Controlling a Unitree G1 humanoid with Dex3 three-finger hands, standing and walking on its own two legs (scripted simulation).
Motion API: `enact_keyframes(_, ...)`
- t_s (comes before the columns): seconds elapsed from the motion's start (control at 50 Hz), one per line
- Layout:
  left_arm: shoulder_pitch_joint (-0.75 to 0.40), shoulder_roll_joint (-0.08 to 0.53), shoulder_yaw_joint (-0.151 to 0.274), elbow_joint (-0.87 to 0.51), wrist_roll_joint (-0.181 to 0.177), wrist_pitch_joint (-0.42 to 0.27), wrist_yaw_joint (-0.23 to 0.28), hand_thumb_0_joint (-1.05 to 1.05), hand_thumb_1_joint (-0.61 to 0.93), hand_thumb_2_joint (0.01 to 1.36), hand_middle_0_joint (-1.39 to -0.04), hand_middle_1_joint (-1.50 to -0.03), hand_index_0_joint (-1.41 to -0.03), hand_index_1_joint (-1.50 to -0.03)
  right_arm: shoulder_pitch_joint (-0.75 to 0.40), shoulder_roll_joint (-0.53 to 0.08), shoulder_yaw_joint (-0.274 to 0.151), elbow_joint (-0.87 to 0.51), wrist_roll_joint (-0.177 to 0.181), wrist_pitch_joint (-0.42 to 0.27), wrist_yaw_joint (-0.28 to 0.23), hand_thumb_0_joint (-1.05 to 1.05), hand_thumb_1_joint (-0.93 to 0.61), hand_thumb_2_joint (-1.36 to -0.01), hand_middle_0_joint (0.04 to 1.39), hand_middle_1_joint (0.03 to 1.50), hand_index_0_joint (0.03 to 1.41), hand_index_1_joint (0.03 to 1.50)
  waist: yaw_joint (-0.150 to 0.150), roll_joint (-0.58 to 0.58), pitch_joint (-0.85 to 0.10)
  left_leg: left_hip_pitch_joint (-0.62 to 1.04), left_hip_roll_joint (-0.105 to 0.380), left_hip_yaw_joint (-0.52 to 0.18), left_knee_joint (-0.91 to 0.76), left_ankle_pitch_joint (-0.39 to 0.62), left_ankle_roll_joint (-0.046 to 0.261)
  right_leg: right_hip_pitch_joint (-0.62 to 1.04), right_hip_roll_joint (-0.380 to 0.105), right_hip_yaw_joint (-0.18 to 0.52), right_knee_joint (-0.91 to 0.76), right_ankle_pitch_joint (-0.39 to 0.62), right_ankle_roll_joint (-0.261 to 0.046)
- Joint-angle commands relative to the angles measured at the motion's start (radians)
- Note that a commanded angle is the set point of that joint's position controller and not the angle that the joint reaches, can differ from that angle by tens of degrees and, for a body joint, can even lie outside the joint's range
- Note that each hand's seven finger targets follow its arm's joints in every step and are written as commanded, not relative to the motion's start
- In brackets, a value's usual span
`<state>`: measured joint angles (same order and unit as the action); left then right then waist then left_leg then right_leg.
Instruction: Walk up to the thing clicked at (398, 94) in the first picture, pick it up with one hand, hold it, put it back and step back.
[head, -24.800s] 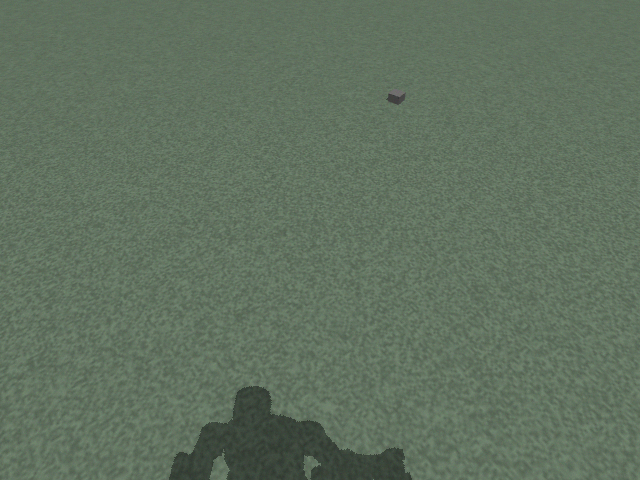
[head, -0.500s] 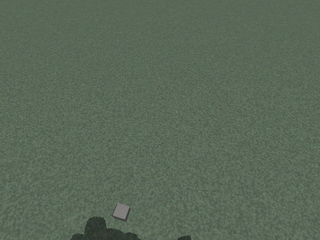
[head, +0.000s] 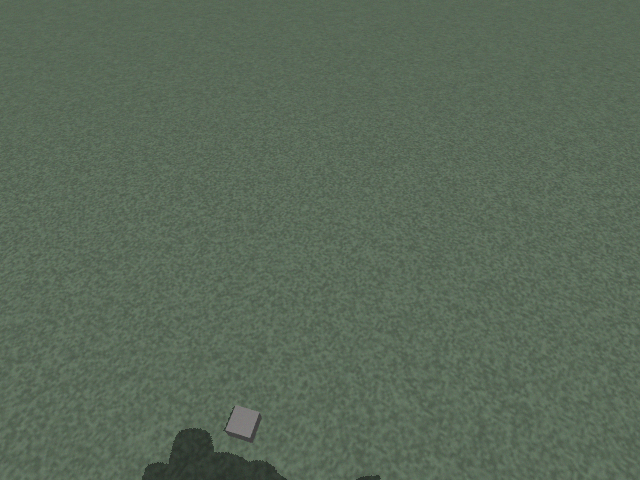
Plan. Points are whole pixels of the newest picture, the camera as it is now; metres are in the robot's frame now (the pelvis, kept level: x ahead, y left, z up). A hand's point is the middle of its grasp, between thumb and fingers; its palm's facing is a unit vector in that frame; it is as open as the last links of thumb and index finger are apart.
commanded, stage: walk up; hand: left
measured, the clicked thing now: (244, 423) +0.44 +0.24 -0.76
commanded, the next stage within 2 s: none
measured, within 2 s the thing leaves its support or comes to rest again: neither
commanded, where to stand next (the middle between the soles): +0.06 +0.00 m, yaw +1 degrees
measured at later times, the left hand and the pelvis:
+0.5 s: hand out of the picture -0.01 +0.24 -0.17, palm faces +0.00 -0.91 -0.42, open 7.4 cm; pelvis -0.07 -0.04 -0.03, yaw +1 degrees
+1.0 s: hand out of the picture -0.02 +0.28 -0.17, palm faces +0.08 -0.92 -0.38, open 7.4 cm; pelvis -0.04 +0.00 -0.02, yaw +5 degrees
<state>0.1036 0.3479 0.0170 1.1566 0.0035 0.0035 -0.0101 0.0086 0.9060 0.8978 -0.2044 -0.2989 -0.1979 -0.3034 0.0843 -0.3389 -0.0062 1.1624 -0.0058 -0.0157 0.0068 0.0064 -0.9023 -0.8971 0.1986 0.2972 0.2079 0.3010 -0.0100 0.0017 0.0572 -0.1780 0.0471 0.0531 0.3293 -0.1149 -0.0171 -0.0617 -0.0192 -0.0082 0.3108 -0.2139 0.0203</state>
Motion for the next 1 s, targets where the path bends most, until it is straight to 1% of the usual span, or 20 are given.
enact_keyframes(0.0, -0.044, 0.209, 0.035, -0.062, 0.001, -0.021, 0.009, 0.0, 0.9, 0.9, -0.2, -0.3, -0.2, -0.3, -0.048, -0.224, -0.037, -0.062, -0.001, -0.023, -0.011, 0.0, -0.9, -0.9, 0.2, 0.3, 0.2, 0.3, 0.001, 0.011, -0.098, 0.103, 0.099, -0.107, -0.046, 0.073, 0.03, -0.072, -0.104, 0.078, -0.061, 0.106, -0.036)
enact_keyframes(0.08, -0.039, 0.209, 0.035, -0.062, 0.001, -0.021, 0.01, 0.0, 0.9, 0.9, -0.2, -0.3, -0.2, -0.3, -0.056, -0.219, -0.035, -0.066, 0.001, -0.021, -0.012, 0.0, -0.9, -0.9, 0.2, 0.3, 0.2, 0.3, 0.004, 0.0, -0.092, 0.113, 0.099, -0.105, -0.035, 0.107, 0.031, -0.079, -0.104, 0.077, -0.062, 0.127, -0.034)
enact_keyframes(0.1, -0.046, 0.267, 0.064, -0.084, -0.004, 0.001, 0.014, 0.0, 0.9, 0.9, -0.2, -0.3, -0.2, -0.3, -0.053, -0.286, -0.058, -0.074, 0.006, -0.005, -0.018, 0.0, -0.9, -0.9, 0.2, 0.3, 0.2, 0.3, -0.001, -0.014, 0.009, 0.034, 0.105, -0.116, 0.043, 0.352, 0.044, -0.138, -0.094, 0.063, 0.056, 0.322, -0.041)
enact_keyframes(0.14, -0.01, 0.248, 0.069, -0.116, -0.01, 0.014, 0.02, 0.0, 0.9, 0.9, -0.2, -0.3, -0.2, -0.3, -0.03, -0.273, -0.066, -0.1, 0.019, 0.005, -0.022, 0.0, -0.9, -0.9, 0.2, 0.3, 0.2, 0.3, 0.0, 0.01, -0.078, 0.067, 0.122, -0.107, 0.086, 0.488, 0.066, -0.111, -0.083, 0.024, 0.122, 0.368, -0.043)
enact_keyframes(0.2, 0.0, 0.22, 0.07, -0.163, -0.007, 0.033, 0.017, 0.0, 0.9, 0.9, -0.2, -0.3, -0.2, -0.3, -0.033, -0.293, -0.087, -0.144, 0.016, 0.02, -0.025, 0.0, -0.9, -0.9, 0.2, 0.3, 0.2, 0.3, -0.004, 0.076, -0.188, 0.059, 0.169, -0.16, 0.086, 0.435, 0.121, -0.095, -0.045, 0.006, 0.257, 0.242, -0.057)
enact_keyframes(0.3, 0.15, 0.205, 0.089, -0.187, 0.004, 0.068, 0.005, 0.0, 0.9, 0.9, -0.2, -0.3, -0.2, -0.3, -0.141, -0.33, -0.117, -0.261, -0.011, 0.046, -0.029, 0.0, -0.9, -0.9, 0.2, 0.3, 0.2, 0.3, 0.056, 0.222, -0.174, -0.195, 0.302, -0.266, 0.065, 0.183, 0.255, -0.09, -0.001, 0.015, 0.552, -0.274, -0.085)
enact_keyframes(0.34, 0.195, 0.227, 0.103, -0.197, 0.007, 0.066, 0.005, 0.0, 0.9, 0.9, -0.2, -0.3, -0.2, -0.3, -0.188, -0.278, -0.11, -0.302, -0.006, 0.061, -0.03, 0.0, -0.9, -0.9, 0.2, 0.3, 0.2, 0.3, 0.099, 0.079, -0.101, -0.249, 0.16, -0.172, 0.297, 0.121, 0.156, -0.147, -0.089, 0.105, 0.311, -0.067, -0.11)
enact_keyframes(0.38, 0.072, 0.352, 0.127, -0.27, 0.033, 0.038, 0.011, 0.0, 0.9, 0.9, -0.2, -0.3, -0.2, -0.3, -0.119, -0.182, -0.084, -0.312, 0.0, 0.076, -0.036, 0.0, -0.9, -0.9, 0.2, 0.3, 0.2, 0.3, 0.053, -0.207, -0.007, -0.331, -0.157, -0.156, 0.677, -0.476, 0.034, -0.273, -0.343, 0.414, 0.008, 0.324, -0.197)
enact_keyframes(0.4, 0.02, 0.389, 0.128, -0.316, 0.043, 0.029, 0.016, 0.0, 0.9, 0.9, -0.2, -0.3, -0.2, -0.3, -0.057, -0.199, -0.095, -0.316, -0.005, 0.08, -0.044, 0.0, -0.9, -0.9, 0.2, 0.3, 0.2, 0.3, 0.034, -0.214, -0.034, -0.307, -0.15, -0.218, 0.836, -0.548, 0.029, -0.346, -0.411, 0.453, 0.021, 0.392, -0.315)
enact_keyframes(0.42, -0.022, 0.366, 0.128, -0.331, 0.042, 0.02, 0.026, 0.0, 0.9, 0.9, -0.2, -0.3, -0.2, -0.3, -0.031, -0.228, -0.104, -0.307, -0.002, 0.079, -0.044, 0.0, -0.9, -0.9, 0.2, 0.3, 0.2, 0.3, 0.015, -0.172, -0.048, -0.288, -0.135, -0.261, 0.927, -0.503, 0.034, -0.363, -0.391, 0.439, 0.043, 0.379, -0.317)
enact_keyframes(0.48, -0.05, 0.28, 0.111, -0.337, 0.047, -0.016, 0.04, 0.0, 0.9, 0.9, -0.2, -0.3, -0.2, -0.3, 0.072, -0.261, -0.113, -0.277, 0.01, 0.059, -0.025, 0.0, -0.9, -0.9, 0.2, 0.3, 0.2, 0.3, -0.015, -0.092, -0.155, -0.338, -0.096, -0.236, 0.875, -0.313, 0.009, -0.065, -0.243, 0.253, 0.125, 0.187, -0.214)
enact_keyframes(0.56, 0.163, 0.31, 0.133, -0.32, 0.051, -0.048, 0.029, 0.0, 0.9, 0.9, -0.2, -0.3, -0.2, -0.3, -0.036, -0.269, -0.106, -0.327, -0.033, 0.036, 0.014, 0.0, -0.9, -0.9, 0.2, 0.3, 0.2, 0.3, 0.112, -0.149, -0.084, -0.457, -0.055, -0.18, 0.552, -0.393, 0.007, 0.157, -0.289, 0.358, 0.023, -0.345, -0.241)
enact_keyframes(0.62, 0.244, 0.346, 0.149, -0.317, 0.041, -0.055, 0.011, 0.0, 0.9, 0.9, -0.2, -0.3, -0.2, -0.3, -0.055, -0.267, -0.106, -0.348, -0.038, 0.01, 0.029, 0.0, -0.9, -0.9, 0.2, 0.3, 0.2, 0.3, 0.13, -0.175, 0.016, -0.424, -0.045, -0.127, 0.411, -0.449, 0.02, 0.118, -0.302, 0.344, -0.019, -0.3, -0.254)
enact_keyframes(0.72, 0.106, 0.263, 0.107, -0.388, 0.026, -0.034, -0.012, 0.0, 0.9, 0.9, -0.2, -0.3, -0.2, -0.3, 0.223, -0.22, -0.116, -0.254, -0.023, -0.032, 0.02, 0.0, -0.9, -0.9, 0.2, 0.3, 0.2, 0.3, -0.048, -0.092, -0.086, 0.176, -0.086, 0.009, 0.006, -0.11, 0.049, -0.232, -0.143, 0.021, 0.236, 0.017, -0.145)
enact_keyframes(0.74, 0.106, 0.179, 0.079, -0.402, 0.019, -0.031, -0.01, 0.0, 0.9, 0.9, -0.2, -0.3, -0.2, -0.3, 0.267, -0.269, -0.135, -0.252, -0.035, -0.04, 0.007, 0.0, -0.9, -0.9, 0.2, 0.3, 0.2, 0.3, -0.07, 0.094, -0.118, 0.316, 0.042, -0.2, -0.053, -0.152, 0.073, -0.396, -0.068, -0.056, 0.457, -0.049, -0.085)
enact_keyframes(0.76, 0.065, 0.15, 0.071, -0.422, 0.016, -0.025, -0.006, 0.0, 0.9, 0.9, -0.2, -0.3, -0.2, -0.3, 0.267, -0.381, -0.149, -0.275, -0.047, -0.044, -0.002, 0.0, -0.9, -0.9, 0.2, 0.3, 0.2, 0.3, -0.076, 0.211, -0.067, 0.281, 0.291, -0.577, -0.096, -0.296, 0.183, -0.606, 0.054, -0.026, 0.561, -0.344, -0.044)
enact_keyframes(0.78, 0.046, 0.253, 0.096, -0.402, 0.023, -0.025, 0.009, 0.0, 0.9, 0.9, -0.2, -0.3, -0.2, -0.3, 0.239, -0.417, -0.16, -0.293, -0.022, -0.043, -0.003, 0.0, -0.9, -0.9, 0.2, 0.3, 0.2, 0.3, -0.082, 0.136, -0.003, 0.112, 0.38, -0.612, -0.089, -0.26, 0.302, -0.524, -0.025, 0.097, 0.651, -0.375, -0.051)
enact_keyframes(0.82, 0.139, 0.236, 0.091, -0.35, 0.005, -0.029, 0.006, 0.0, 0.9, 0.9, -0.2, -0.3, -0.2, -0.3, 0.154, -0.323, -0.12, -0.322, -0.017, -0.048, -0.011, 0.0, -0.9, -0.9, 0.2, 0.3, 0.2, 0.3, -0.008, 0.092, 0.02, 0.134, 0.265, -0.387, -0.003, 0.045, 0.268, -0.506, -0.012, 0.137, 0.666, -0.328, -0.049)
enact_keyframes(0.92, 0.161, 0.21, 0.073, -0.296, 0.0, -0.03, 0.0, 0.0, 0.9, 0.9, -0.2, -0.3, -0.2, -0.3, 0.064, -0.27, -0.088, -0.352, -0.012, -0.036, -0.017, 0.0, -0.9, -0.9, 0.2, 0.3, 0.2, 0.3, 0.013, 0.187, 0.025, -0.063, 0.178, -0.146, 0.105, 0.412, 0.177, -0.231, -0.014, 0.008, 0.408, -0.161, -0.028)
enact_keyframes(0.98, 0.176, 0.226, 0.079, -0.268, 0.002, -0.03, 0.015, 0.0, 0.9, 0.9, -0.2, -0.3, -0.2, -0.3, 0.044, -0.281, -0.087, -0.354, 0.014, 0.001, -0.019, 0.0, -0.9, -0.9, 0.2, 0.3, 0.2, 0.3, 0.04, 0.186, -0.003, -0.108, 0.138, -0.122, 0.237, 0.353, 0.14, -0.11, 0.019, -0.027, 0.25, 0.065, -0.043)
